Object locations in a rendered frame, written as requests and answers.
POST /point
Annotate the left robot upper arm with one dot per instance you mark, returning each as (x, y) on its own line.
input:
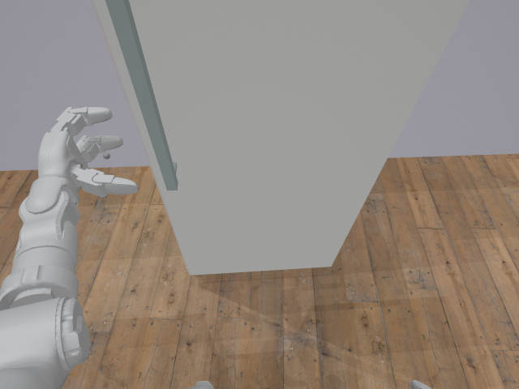
(40, 343)

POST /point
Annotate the left robot shin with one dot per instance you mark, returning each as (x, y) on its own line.
(204, 383)

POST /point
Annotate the robot left hand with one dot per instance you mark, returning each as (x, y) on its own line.
(58, 154)

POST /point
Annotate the fridge door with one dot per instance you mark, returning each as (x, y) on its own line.
(280, 115)

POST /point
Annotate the handle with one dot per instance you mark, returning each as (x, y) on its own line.
(128, 38)

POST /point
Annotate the robot left forearm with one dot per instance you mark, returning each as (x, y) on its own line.
(47, 250)

